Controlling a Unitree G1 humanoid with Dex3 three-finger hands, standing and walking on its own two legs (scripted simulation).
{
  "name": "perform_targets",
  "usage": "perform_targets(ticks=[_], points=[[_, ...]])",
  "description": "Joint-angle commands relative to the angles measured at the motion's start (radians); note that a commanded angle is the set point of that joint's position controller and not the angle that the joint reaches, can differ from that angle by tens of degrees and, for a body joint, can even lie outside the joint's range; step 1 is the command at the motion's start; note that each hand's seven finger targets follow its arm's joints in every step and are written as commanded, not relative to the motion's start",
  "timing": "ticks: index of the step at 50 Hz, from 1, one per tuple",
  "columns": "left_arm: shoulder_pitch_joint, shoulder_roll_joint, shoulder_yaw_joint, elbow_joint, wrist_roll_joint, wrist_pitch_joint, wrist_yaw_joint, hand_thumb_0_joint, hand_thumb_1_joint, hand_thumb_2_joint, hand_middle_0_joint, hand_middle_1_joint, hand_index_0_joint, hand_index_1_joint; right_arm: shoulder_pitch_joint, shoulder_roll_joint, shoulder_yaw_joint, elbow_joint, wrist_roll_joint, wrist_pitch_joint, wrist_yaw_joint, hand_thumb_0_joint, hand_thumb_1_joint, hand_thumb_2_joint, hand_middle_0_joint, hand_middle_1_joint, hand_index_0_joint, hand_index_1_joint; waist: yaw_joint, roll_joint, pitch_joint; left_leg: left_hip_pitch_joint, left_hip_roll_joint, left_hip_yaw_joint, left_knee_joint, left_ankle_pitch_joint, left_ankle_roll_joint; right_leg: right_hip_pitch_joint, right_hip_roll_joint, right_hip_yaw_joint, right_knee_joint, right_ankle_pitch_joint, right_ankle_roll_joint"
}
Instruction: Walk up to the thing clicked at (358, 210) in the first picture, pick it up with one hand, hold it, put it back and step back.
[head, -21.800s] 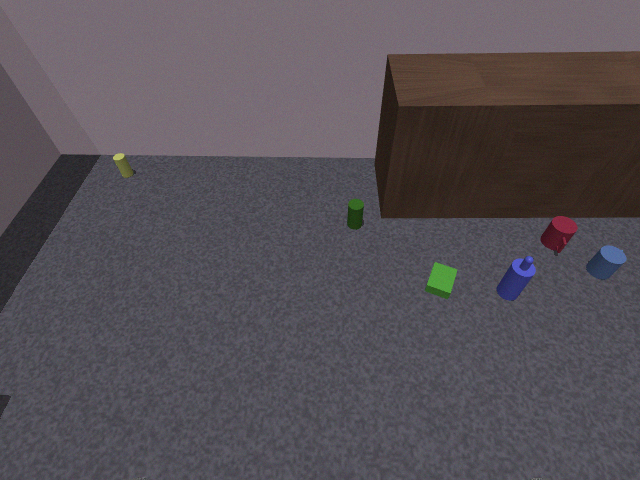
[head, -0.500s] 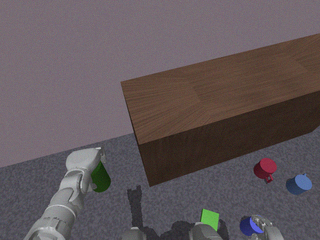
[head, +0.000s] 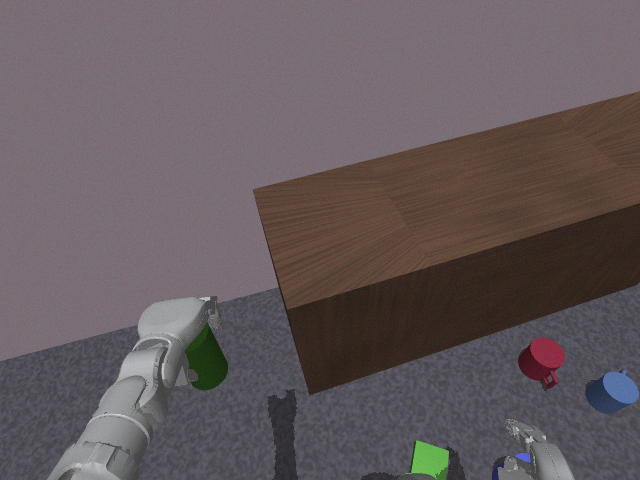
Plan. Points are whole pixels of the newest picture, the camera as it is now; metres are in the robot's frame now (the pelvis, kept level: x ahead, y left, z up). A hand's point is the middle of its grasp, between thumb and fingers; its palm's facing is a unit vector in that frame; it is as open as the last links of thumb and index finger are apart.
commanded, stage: hold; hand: left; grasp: from above
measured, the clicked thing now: (198, 353) +0.31 +0.21 -0.09
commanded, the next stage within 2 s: crouch in 1.62 s
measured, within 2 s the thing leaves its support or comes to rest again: neither
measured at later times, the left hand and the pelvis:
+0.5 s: hand (182, 352) +0.28 +0.21 -0.02, palm faces -0.43 -0.05 -0.90, open 10.1 cm; pelvis -0.01 +0.00 +0.01, yaw +0 degrees
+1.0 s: hand (177, 347) +0.28 +0.21 -0.01, palm faces -0.42 -0.06 -0.91, open 10.2 cm; pelvis -0.01 +0.00 +0.01, yaw -1 degrees
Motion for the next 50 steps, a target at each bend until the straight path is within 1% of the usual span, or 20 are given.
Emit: perform_targets(ticks=[1, 6, 8, 11, 12, 19, 21, 22, 24, 28, 29, 30, 34, 36, 39, 41, 42, 45, 46, 50], points=[[-0.291, 0.199, 0.097, -0.197, 0.010, -0.004, 0.024, 0.000, 0.359, 1.008, -0.899, -0.803, -0.848, -0.857, -0.070, -0.130, -0.033, -0.139, -0.002, -0.038, -0.010, 0.000, -0.921, -0.910, 0.200, 0.299, 0.199, 0.299, 0.008, -0.058, -0.219, 0.128, -0.056, 0.023, -0.107, 0.220, 0.026, 0.098, 0.055, -0.040, -0.116, 0.195, -0.039], [-0.299, 0.212, 0.112, -0.232, 0.008, -0.007, 0.012, 0.000, 0.352, 1.025, -0.885, -0.836, -0.839, -0.886, -0.080, -0.134, -0.036, -0.146, 0.000, -0.038, -0.008, 0.000, -0.924, -0.911, 0.200, 0.300, 0.199, 0.300, 0.017, -0.035, -0.239, 0.154, -0.053, 0.022, -0.120, 0.236, 0.023, 0.115, 0.058, -0.043, -0.116, 0.201, -0.042], [-0.306, 0.206, 0.106, -0.241, 0.006, -0.010, 0.007, 0.000, 0.344, 1.029, -0.877, -0.847, -0.832, -0.894, -0.082, -0.135, -0.034, -0.152, 0.001, -0.036, -0.009, 0.000, -0.924, -0.911, 0.200, 0.299, 0.199, 0.299, 0.007, -0.033, -0.225, 0.157, -0.054, 0.024, -0.127, 0.216, 0.024, 0.105, 0.059, -0.040, -0.127, 0.184, -0.041], [-0.280, 0.197, 0.103, -0.232, 0.004, -0.005, -0.004, 0.000, 0.352, 1.028, -0.892, -0.823, -0.842, -0.876, -0.093, -0.130, -0.033, -0.150, 0.002, -0.036, -0.011, 0.000, -0.923, -0.911, 0.200, 0.299, 0.199, 0.299, 0.010, -0.062, -0.219, 0.166, -0.055, 0.027, -0.130, 0.220, 0.029, 0.116, 0.055, -0.040, -0.141, 0.188, -0.037], [-0.302, 0.204, 0.103, -0.265, 0.000, -0.006, -0.008, 0.000, 0.365, 1.022, -0.887, -0.840, -0.843, -0.886, -0.091, -0.128, -0.030, -0.154, 0.003, -0.037, -0.012, 0.000, -0.922, -0.911, 0.200, 0.299, 0.199, 0.299, 0.012, -0.063, -0.222, 0.164, -0.057, 0.028, -0.132, 0.218, 0.031, 0.119, 0.053, -0.037, -0.144, 0.191, -0.035], [-0.288, 0.209, 0.108, -0.274, -0.004, -0.006, -0.030, 0.000, 0.358, 1.031, -0.897, -0.818, -0.845, -0.872, -0.115, -0.124, -0.021, -0.166, 0.007, -0.039, -0.018, 0.000, -0.922, -0.911, 0.200, 0.299, 0.199, 0.299, 0.019, -0.039, -0.183, 0.164, -0.053, 0.028, -0.168, 0.163, 0.028, 0.109, 0.057, -0.039, -0.166, 0.129, -0.043], [-0.285, 0.206, 0.100, -0.288, -0.005, -0.006, -0.040, 0.000, 0.354, 1.010, -0.889, -0.809, -0.843, -0.859, -0.121, -0.127, -0.021, -0.168, 0.009, -0.041, -0.019, 0.000, -0.921, -0.911, 0.200, 0.300, 0.199, 0.300, 0.021, -0.053, -0.189, 0.173, -0.054, 0.029, -0.173, 0.163, 0.031, 0.124, 0.055, -0.037, -0.172, 0.128, -0.041], [-0.300, 0.221, 0.111, -0.299, -0.006, -0.006, -0.043, 0.000, 0.353, 1.001, -0.885, -0.817, -0.843, -0.863, -0.120, -0.126, -0.020, -0.170, 0.009, -0.042, -0.020, 0.000, -0.923, -0.912, 0.200, 0.300, 0.199, 0.300, 0.023, -0.038, -0.200, 0.178, -0.054, 0.030, -0.175, 0.168, 0.030, 0.127, 0.054, -0.035, -0.170, 0.133, -0.041], [-0.293, 0.215, 0.110, -0.294, -0.011, -0.008, -0.047, 0.000, 0.337, 1.009, -0.869, -0.827, -0.827, -0.872, -0.125, -0.123, -0.017, -0.173, 0.009, -0.042, -0.022, 0.000, -0.922, -0.911, 0.200, 0.300, 0.199, 0.300, 0.028, -0.037, -0.187, 0.178, -0.048, 0.023, -0.185, 0.168, 0.028, 0.129, 0.058, -0.042, -0.174, 0.126, -0.044], [-0.302, 0.217, 0.108, -0.314, -0.017, -0.016, -0.055, 0.000, 0.331, 1.004, -0.864, -0.824, -0.822, -0.869, -0.138, -0.122, -0.013, -0.181, 0.012, -0.048, -0.026, 0.000, -0.922, -0.912, 0.200, 0.300, 0.199, 0.300, 0.020, -0.050, -0.183, 0.188, -0.055, 0.031, -0.192, 0.143, 0.033, 0.129, 0.054, -0.033, -0.194, 0.107, -0.039], [-0.279, 0.228, 0.122, -0.292, -0.014, -0.015, -0.055, 0.000, 0.320, 1.003, -0.871, -0.801, -0.822, -0.854, -0.140, -0.120, -0.012, -0.179, 0.013, -0.047, -0.027, 0.000, -0.922, -0.912, 0.200, 0.300, 0.199, 0.300, 0.032, -0.054, -0.163, 0.182, -0.056, 0.032, -0.197, 0.140, 0.033, 0.131, 0.053, -0.037, -0.201, 0.096, -0.039], [-0.267, 0.219, 0.117, -0.296, -0.016, -0.015, -0.057, 0.000, 0.320, 0.992, -0.872, -0.793, -0.822, -0.846, -0.140, -0.120, -0.013, -0.180, 0.013, -0.048, -0.027, 0.000, -0.922, -0.913, 0.200, 0.300, 0.199, 0.300, 0.030, -0.062, -0.166, 0.182, -0.058, 0.035, -0.198, 0.130, 0.034, 0.139, 0.051, -0.033, -0.207, 0.087, -0.038], [-0.285, 0.220, 0.115, -0.330, -0.015, -0.020, -0.059, 0.000, 0.329, 1.009, -0.873, -0.815, -0.828, -0.864, -0.143, -0.120, -0.010, -0.179, 0.013, -0.052, -0.030, 0.000, -0.922, -0.913, 0.200, 0.300, 0.199, 0.300, 0.029, -0.042, -0.183, 0.204, -0.053, 0.029, -0.205, 0.155, 0.031, 0.145, 0.055, -0.035, -0.202, 0.113, -0.041], [-0.285, 0.241, 0.132, -0.328, -0.018, -0.020, -0.058, 0.000, 0.335, 1.027, -0.889, -0.801, -0.835, -0.858, -0.145, -0.119, -0.010, -0.176, 0.014, -0.053, -0.031, 0.000, -0.922, -0.913, 0.200, 0.300, 0.199, 0.300, 0.036, -0.044, -0.181, 0.207, -0.055, 0.032, -0.211, 0.157, 0.032, 0.159, 0.053, -0.035, -0.210, 0.114, -0.040], [-0.291, 0.231, 0.120, -0.330, -0.021, -0.021, -0.063, 0.000, 0.316, 1.013, -0.855, -0.824, -0.814, -0.869, -0.149, -0.118, -0.006, -0.176, 0.016, -0.053, -0.034, 0.000, -0.922, -0.912, 0.200, 0.300, 0.200, 0.300, 0.028, -0.041, -0.177, 0.219, -0.050, 0.026, -0.222, 0.162, 0.030, 0.154, 0.057, -0.036, -0.212, 0.118, -0.041], [-0.266, 0.225, 0.121, -0.329, -0.021, -0.022, -0.064, 0.000, 0.314, 0.970, -0.849, -0.806, -0.813, -0.845, -0.157, -0.117, -0.009, -0.176, 0.015, -0.053, -0.034, 0.000, -0.922, -0.913, 0.200, 0.300, 0.199, 0.300, 0.035, -0.037, -0.168, 0.223, -0.053, 0.029, -0.224, 0.160, 0.029, 0.158, 0.056, -0.039, -0.219, 0.111, -0.042], [-0.292, 0.235, 0.127, -0.348, -0.023, -0.022, -0.064, 0.000, 0.296, 1.001, -0.852, -0.801, -0.805, -0.851, -0.149, -0.119, -0.008, -0.175, 0.015, -0.055, -0.034, 0.000, -0.922, -0.913, 0.200, 0.300, 0.199, 0.300, 0.031, -0.047, -0.186, 0.233, -0.050, 0.026, -0.226, 0.170, 0.030, 0.167, 0.058, -0.038, -0.217, 0.124, -0.041], [-0.276, 0.226, 0.115, -0.348, -0.025, -0.019, -0.072, 0.000, 0.304, 1.015, -0.875, -0.787, -0.819, -0.846, -0.157, -0.116, -0.007, -0.178, 0.016, -0.053, -0.036, 0.000, -0.922, -0.913, 0.200, 0.300, 0.199, 0.300, 0.033, -0.046, -0.185, 0.245, -0.051, 0.028, -0.228, 0.199, 0.031, 0.174, 0.056, -0.038, -0.221, 0.151, -0.041], [-0.286, 0.239, 0.126, -0.350, -0.029, -0.018, -0.071, 0.000, 0.317, 1.015, -0.875, -0.793, -0.823, -0.848, -0.158, -0.119, -0.008, -0.177, 0.017, -0.052, -0.037, 0.000, -0.921, -0.912, 0.200, 0.300, 0.199, 0.300, 0.036, -0.045, -0.188, 0.254, -0.053, 0.029, -0.229, 0.211, 0.031, 0.182, 0.056, -0.038, -0.224, 0.162, -0.040], [-0.283, 0.228, 0.114, -0.346, -0.029, -0.015, -0.080, 0.000, 0.305, 0.998, -0.850, -0.806, -0.808, -0.851, -0.158, -0.117, -0.007, -0.174, 0.017, -0.050, -0.037, 0.000, -0.920, -0.912, 0.200, 0.300, 0.200, 0.300, 0.035, -0.037, -0.168, 0.257, -0.050, 0.026, -0.242, 0.207, 0.028, 0.182, 0.058, -0.042, -0.232, 0.157, -0.043]])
